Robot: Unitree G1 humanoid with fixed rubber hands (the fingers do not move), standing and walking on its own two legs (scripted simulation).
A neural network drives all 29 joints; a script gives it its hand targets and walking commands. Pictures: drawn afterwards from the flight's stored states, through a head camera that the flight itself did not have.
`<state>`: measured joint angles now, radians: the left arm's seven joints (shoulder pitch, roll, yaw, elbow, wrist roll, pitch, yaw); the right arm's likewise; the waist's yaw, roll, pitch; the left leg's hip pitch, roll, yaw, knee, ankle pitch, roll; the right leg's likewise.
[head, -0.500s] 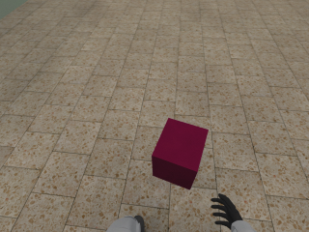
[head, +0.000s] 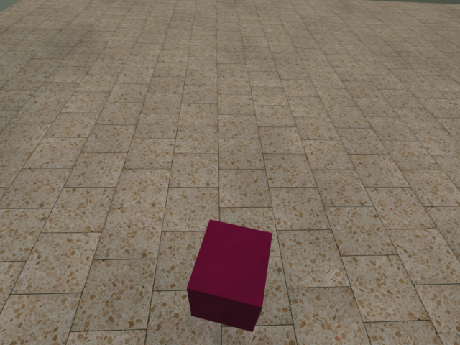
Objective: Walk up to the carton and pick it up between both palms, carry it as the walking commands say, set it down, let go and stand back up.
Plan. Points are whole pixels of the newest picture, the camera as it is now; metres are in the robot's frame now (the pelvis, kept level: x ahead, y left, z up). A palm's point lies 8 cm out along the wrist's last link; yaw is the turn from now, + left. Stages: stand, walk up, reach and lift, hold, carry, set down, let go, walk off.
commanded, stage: walk up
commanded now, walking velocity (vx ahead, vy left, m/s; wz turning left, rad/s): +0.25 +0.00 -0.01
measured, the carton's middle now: (231, 275) +0.51 -0.06 -0.63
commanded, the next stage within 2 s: none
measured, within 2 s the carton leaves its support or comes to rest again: neither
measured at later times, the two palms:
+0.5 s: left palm out of the picture +0.01 +0.25 -0.13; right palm out of the picture +0.06 -0.26 -0.15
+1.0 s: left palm out of the picture -0.04 +0.24 -0.13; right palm (331, 334) +0.17 -0.21 -0.13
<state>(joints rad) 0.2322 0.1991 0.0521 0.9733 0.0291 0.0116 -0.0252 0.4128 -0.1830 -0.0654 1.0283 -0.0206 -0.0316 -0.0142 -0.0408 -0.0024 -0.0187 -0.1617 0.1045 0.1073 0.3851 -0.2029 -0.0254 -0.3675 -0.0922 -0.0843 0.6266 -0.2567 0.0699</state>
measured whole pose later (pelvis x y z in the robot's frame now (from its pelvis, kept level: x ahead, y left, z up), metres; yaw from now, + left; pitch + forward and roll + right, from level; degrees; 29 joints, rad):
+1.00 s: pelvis +0.07 +0.02 +0.00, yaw +2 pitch +0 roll +1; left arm 0.47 0.17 0.03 1.12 0.02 -0.05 0.03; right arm 0.20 -0.19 -0.06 0.95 -0.02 -0.03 0.01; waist 0.05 -0.01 0.02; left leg -0.37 0.03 0.10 0.73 -0.38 0.00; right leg -0.09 -0.07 -0.07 0.36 -0.28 0.02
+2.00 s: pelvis +0.08 -0.02 +0.00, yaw +0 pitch -3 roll +0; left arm 0.27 0.15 0.00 1.05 0.00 -0.02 0.04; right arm 0.28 -0.17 -0.01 1.12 -0.01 0.02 -0.04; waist 0.01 0.02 0.02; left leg -0.09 0.05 0.00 0.39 -0.26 -0.05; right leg -0.15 0.04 -0.12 0.39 -0.21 -0.08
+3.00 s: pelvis +0.05 +0.01 -0.01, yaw -1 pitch -1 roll +0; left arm 0.35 0.13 0.00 1.13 0.02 -0.01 0.03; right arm 0.40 -0.10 0.00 1.14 -0.02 -0.01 -0.04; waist 0.02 0.01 -0.02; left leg -0.19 0.01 0.04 0.44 -0.24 0.00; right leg -0.25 0.00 -0.08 0.43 -0.16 -0.04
